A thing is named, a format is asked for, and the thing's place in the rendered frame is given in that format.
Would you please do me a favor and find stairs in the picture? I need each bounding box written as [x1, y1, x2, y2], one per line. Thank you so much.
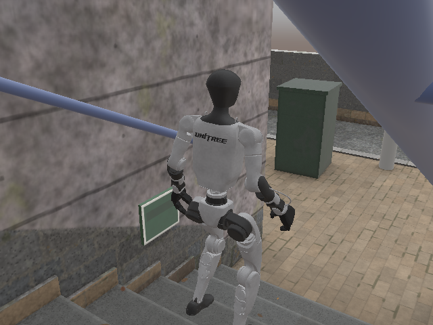
[16, 264, 373, 325]

